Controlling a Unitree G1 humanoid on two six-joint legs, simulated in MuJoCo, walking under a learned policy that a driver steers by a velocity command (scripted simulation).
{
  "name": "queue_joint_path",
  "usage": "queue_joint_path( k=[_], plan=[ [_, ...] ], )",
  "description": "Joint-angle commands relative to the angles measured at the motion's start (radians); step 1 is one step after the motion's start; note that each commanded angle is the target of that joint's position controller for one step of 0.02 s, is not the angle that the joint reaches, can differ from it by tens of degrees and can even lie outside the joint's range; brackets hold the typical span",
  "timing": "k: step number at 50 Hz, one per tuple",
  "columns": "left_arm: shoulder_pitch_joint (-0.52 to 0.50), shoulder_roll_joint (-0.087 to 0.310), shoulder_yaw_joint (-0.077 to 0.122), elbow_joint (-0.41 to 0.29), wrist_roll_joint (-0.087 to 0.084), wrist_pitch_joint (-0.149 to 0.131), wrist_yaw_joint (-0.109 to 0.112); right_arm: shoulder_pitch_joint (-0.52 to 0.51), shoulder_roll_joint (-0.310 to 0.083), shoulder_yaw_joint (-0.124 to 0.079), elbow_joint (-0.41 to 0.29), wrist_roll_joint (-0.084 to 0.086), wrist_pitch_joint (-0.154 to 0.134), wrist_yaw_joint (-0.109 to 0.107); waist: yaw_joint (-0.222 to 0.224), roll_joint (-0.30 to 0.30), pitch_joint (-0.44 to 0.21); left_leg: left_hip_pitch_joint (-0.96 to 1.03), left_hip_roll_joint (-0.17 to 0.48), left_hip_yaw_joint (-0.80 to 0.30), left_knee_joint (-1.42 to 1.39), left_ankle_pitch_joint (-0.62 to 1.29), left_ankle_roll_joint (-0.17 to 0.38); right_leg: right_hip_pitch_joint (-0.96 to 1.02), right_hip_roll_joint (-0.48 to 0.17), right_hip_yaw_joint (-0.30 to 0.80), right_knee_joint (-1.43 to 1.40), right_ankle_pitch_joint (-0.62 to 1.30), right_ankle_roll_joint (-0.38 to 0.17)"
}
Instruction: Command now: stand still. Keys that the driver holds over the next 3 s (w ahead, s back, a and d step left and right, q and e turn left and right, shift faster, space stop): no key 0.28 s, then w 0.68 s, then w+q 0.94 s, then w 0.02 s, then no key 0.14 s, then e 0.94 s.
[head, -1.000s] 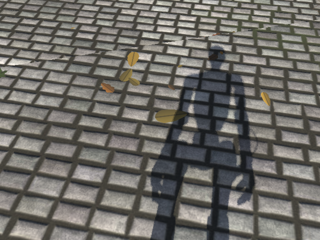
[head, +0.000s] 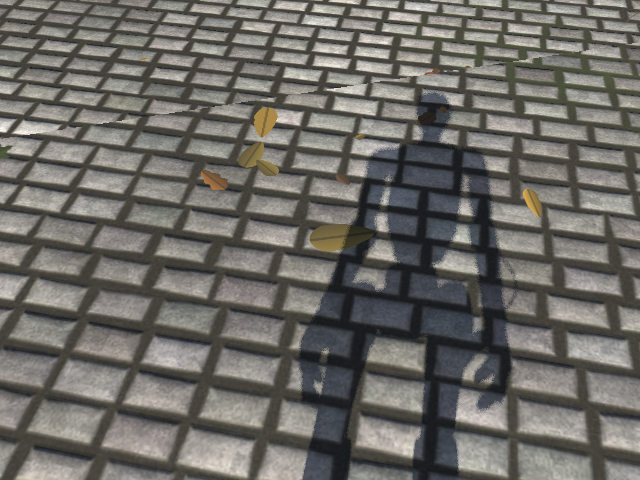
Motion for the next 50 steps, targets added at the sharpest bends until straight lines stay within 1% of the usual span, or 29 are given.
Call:
queue_joint_path(
  k=[1, 14, 15, 17, 18, 20, 23, 28, 29, 30, 31, 32, 33, 34, 35, 36, 37, 38, 39, 40, 41, 42, 44, 45, 46, 47, 48, 49, 50],
  plan=[
    [0.082, 0.071, 0.01, -0.006, 0.0, -0.004, 0.002, 0.082, -0.072, -0.01, -0.006, 0.0, -0.004, -0.002, 0.0, 0.001, 0.049, -0.043, 0.003, 0.002, -0.085, 0.174, 0.017, -0.041, -0.004, -0.001, -0.084, 0.173, -0.016],
    [0.105, 0.06, 0.007, -0.004, 0.001, -0.008, 0.003, 0.105, -0.06, -0.008, -0.005, -0.001, -0.008, -0.003, 0.0, 0.001, 0.056, -0.069, 0.004, -0.001, -0.095, 0.115, 0.02, -0.069, -0.005, 0.002, -0.094, 0.115, -0.018],
    [0.125, 0.053, 0.005, 0.006, 0.001, -0.007, 0.004, 0.125, -0.053, -0.006, 0.004, -0.001, -0.007, -0.004, 0.0, 0.001, 0.028, -0.059, -0.007, 0.01, -0.095, 0.02, 0.023, -0.059, 0.006, -0.009, -0.094, 0.02, -0.022],
    [0.13, 0.081, 0.017, 0.0, -0.01, -0.005, 0.01, 0.129, -0.081, -0.018, -0.002, 0.01, -0.005, -0.01, 0.0, 0.001, 0.063, -0.115, -0.024, 0.013, -0.072, -0.305, 0.056, -0.115, 0.023, -0.013, -0.071, -0.305, -0.054],
    [0.123, 0.086, 0.02, -0.01, -0.014, -0.011, 0.011, 0.122, -0.086, -0.021, -0.012, 0.014, -0.01, -0.011, 0.0, 0.001, 0.109, -0.162, -0.009, -0.009, -0.075, -0.408, 0.074, -0.162, 0.007, 0.01, -0.074, -0.408, -0.072],
    [0.128, 0.076, 0.019, -0.024, -0.022, -0.036, 0.006, 0.127, -0.075, -0.021, -0.026, 0.022, -0.036, -0.006, 0.0, 0.001, 0.15, -0.198, 0.028, -0.056, -0.072, -0.426, 0.101, -0.199, -0.029, 0.057, -0.072, -0.426, -0.099],
    [0.144, 0.075, 0.022, -0.036, -0.026, -0.07, -0.008, 0.146, -0.076, -0.024, -0.037, 0.027, -0.07, 0.008, -0.001, 0.002, 0.134, -0.194, 0.049, -0.095, -0.053, -0.385, 0.127, -0.198, -0.049, 0.093, -0.049, -0.382, -0.124],
    [0.14, 0.067, 0.018, -0.071, -0.036, -0.115, -0.028, 0.211, -0.093, -0.029, -0.05, 0.039, -0.112, 0.026, -0.019, 0.034, 0.125, -0.13, 0.073, -0.177, -0.041, -0.324, 0.18, -0.252, -0.028, 0.09, 0.05, -0.281, -0.148],
    [0.115, 0.06, 0.015, -0.09, -0.035, -0.128, -0.034, 0.254, -0.111, -0.034, -0.045, 0.041, -0.12, 0.03, -0.034, 0.067, 0.116, -0.069, 0.099, -0.235, -0.051, -0.27, 0.206, -0.313, -0.006, 0.06, 0.126, -0.216, -0.144],
    [0.079, 0.039, 0.009, -0.119, -0.034, -0.141, -0.043, 0.319, -0.157, -0.047, -0.034, 0.042, -0.131, 0.033, -0.052, 0.14, 0.095, 0.048, 0.171, -0.367, -0.082, -0.164, 0.255, -0.427, 0.034, -0.001, 0.268, -0.078, -0.127],
    [-0.014, 0.041, 0.006, -0.16, -0.032, -0.155, -0.053, 0.427, -0.202, -0.062, -0.014, 0.035, -0.14, 0.038, -0.111, 0.193, 0.065, 0.225, 0.28, -0.545, -0.14, -0.022, 0.327, -0.607, 0.046, -0.052, 0.476, 0.076, -0.099],
    [-0.139, 0.075, 0.009, -0.207, -0.025, -0.169, -0.061, 0.525, -0.188, -0.06, 0.006, 0.015, -0.142, 0.043, -0.186, 0.219, 0.051, 0.394, 0.387, -0.716, -0.203, 0.126, 0.388, -0.846, 0.035, -0.011, 0.7, -0.214, -0.094],
    [-0.204, 0.098, 0.016, -0.247, -0.038, -0.172, -0.065, 0.502, -0.181, -0.051, 0.007, 0.001, -0.14, 0.036, -0.161, 0.183, 0.068, 0.481, 0.439, -0.736, -0.172, 0.213, 0.374, -1.021, -0.031, 0.059, 0.873, -0.322, -0.096],
    [-0.24, 0.108, 0.016, -0.282, -0.048, -0.168, -0.064, 0.452, -0.17, -0.043, -0.002, 0.001, -0.133, 0.027, -0.134, 0.149, 0.065, 0.51, 0.44, -0.668, -0.157, 0.261, 0.329, -1.12, -0.079, 0.091, 0.982, -0.343, -0.093],
    [-0.241, 0.093, 0.009, -0.309, -0.053, -0.16, -0.064, 0.393, -0.15, -0.031, -0.009, 0.008, -0.119, 0.018, -0.096, 0.117, 0.083, 0.454, 0.433, -0.571, -0.185, 0.256, 0.273, -1.144, -0.125, 0.106, 0.985, -0.325, -0.09],
    [-0.217, 0.081, 0.004, -0.322, -0.044, -0.15, -0.064, 0.304, -0.122, -0.017, -0.031, 0.016, -0.104, 0.011, -0.05, 0.081, 0.11, 0.326, 0.391, -0.46, -0.246, 0.208, 0.211, -1.071, -0.166, 0.107, 0.897, -0.267, -0.081],
    [-0.181, 0.073, -0.004, -0.331, -0.033, -0.139, -0.066, 0.179, -0.112, -0.009, -0.074, 0.022, -0.09, 0.004, 0.004, 0.065, 0.13, 0.132, 0.317, -0.328, -0.321, 0.112, 0.15, -0.886, -0.189, 0.085, 0.688, -0.178, -0.062],
    [-0.168, 0.059, -0.016, -0.327, -0.014, -0.135, -0.077, 0.085, -0.153, -0.018, -0.112, 0.021, -0.084, -0.003, 0.024, 0.044, 0.115, -0.107, 0.212, -0.189, -0.37, 0.067, 0.12, -0.575, -0.156, 0.009, 0.465, 0.009, -0.041],
    [-0.121, 0.072, -0.009, -0.304, -0.006, -0.127, -0.085, 0.067, -0.22, -0.036, -0.126, 0.02, -0.086, -0.004, 0.038, 0.077, 0.061, -0.275, 0.142, -0.091, -0.388, 0.049, 0.107, -0.248, -0.098, -0.045, 0.333, 0.188, -0.016],
    [-0.08, 0.115, 0.011, -0.281, -0.016, -0.113, -0.083, 0.112, -0.27, -0.05, -0.118, 0.015, -0.092, -0.001, 0.046, 0.107, 0.024, -0.3, 0.15, -0.074, -0.409, 0.025, 0.113, -0.094, -0.046, -0.094, 0.328, 0.251, 0.006],
    [-0.04, 0.155, 0.031, -0.27, -0.025, -0.097, -0.073, 0.124, -0.289, -0.055, -0.112, 0.016, -0.095, 0.003, 0.076, 0.119, 0.015, -0.251, 0.157, -0.063, -0.367, 0.081, 0.106, -0.049, -0.032, -0.099, 0.312, 0.226, 0.006],
    [0.009, 0.181, 0.048, -0.261, -0.029, -0.086, -0.063, 0.124, -0.278, -0.052, -0.107, 0.021, -0.093, 0.007, 0.115, 0.127, 0.002, -0.183, 0.151, -0.043, -0.276, 0.195, 0.092, -0.017, -0.009, -0.119, 0.276, 0.175, -0.002],
    [0.199, 0.248, 0.092, -0.201, -0.03, -0.083, -0.053, 0.133, -0.217, -0.037, -0.104, 0.005, -0.081, 0.017, 0.228, 0.061, -0.091, -0.146, 0.116, 0.013, 0.13, 0.505, 0.037, 0.174, 0.029, -0.16, 0.194, 0.146, -0.046],
    [0.324, 0.34, 0.107, -0.159, -0.014, -0.079, -0.049, 0.144, -0.121, -0.011, -0.134, -0.024, -0.083, 0.018, 0.237, -0.194, -0.124, -0.313, 0.037, 0.039, 0.582, 0.189, -0.009, 0.265, -0.166, 0.156, 0.09, -0.01, -0.105],
    [0.281, 0.376, 0.082, -0.181, 0.012, -0.092, -0.065, 0.354, 0.051, 0.021, -0.139, -0.007, -0.11, 0.023, 0.076, -0.494, -0.247, -0.461, -0.102, -0.113, 0.912, -0.3, 0.012, 0.321, -0.373, 0.754, -0.231, -0.114, -0.235],
    [0.205, 0.303, 0.067, -0.178, 0.0, -0.108, -0.085, 0.327, -0.024, 0.003, -0.152, 0.046, -0.131, 0.029, 0.044, -0.383, -0.182, -0.564, -0.067, -0.148, 1.052, -0.2, 0.038, 0.242, -0.417, 0.952, -0.409, -0.336, -0.264],
    [0.091, 0.255, 0.055, -0.194, -0.014, -0.12, -0.098, 0.196, -0.083, -0.003, -0.198, 0.055, -0.134, 0.031, 0.032, -0.232, -0.066, -0.621, 0.011, -0.096, 1.054, -0.086, 0.073, 0.12, -0.415, 0.798, -0.368, -0.336, -0.227],
    [-0.019, 0.226, 0.046, -0.213, -0.004, -0.124, -0.103, 0.093, -0.116, -0.01, -0.221, 0.04, -0.125, 0.022, 0.022, -0.087, -0.037, -0.566, 0.081, -0.085, 0.986, 0.039, 0.094, -0.022, -0.377, 0.591, -0.322, -0.219, -0.191],
    [-0.089, 0.199, 0.039, -0.218, 0.015, -0.126, -0.106, 0.065, -0.151, -0.028, -0.22, 0.024, -0.104, 0.013, -0.008, -0.053, -0.041, -0.482, 0.124, -0.084, 0.905, 0.106, 0.103, -0.121, -0.297, 0.408, -0.305, -0.118, -0.148]
  ],
)
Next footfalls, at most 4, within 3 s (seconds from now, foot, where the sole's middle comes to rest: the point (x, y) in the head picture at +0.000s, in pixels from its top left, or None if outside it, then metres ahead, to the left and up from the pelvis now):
0.90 right None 0.33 -0.22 -0.77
1.54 left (320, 419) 0.63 0.03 -0.77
2.00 right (350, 296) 0.96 -0.04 -0.77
2.40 left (272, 335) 0.84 0.15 -0.77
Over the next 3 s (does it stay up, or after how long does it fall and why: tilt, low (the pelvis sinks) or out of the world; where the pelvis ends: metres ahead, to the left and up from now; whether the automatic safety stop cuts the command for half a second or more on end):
stays up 0.85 -0.03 0.01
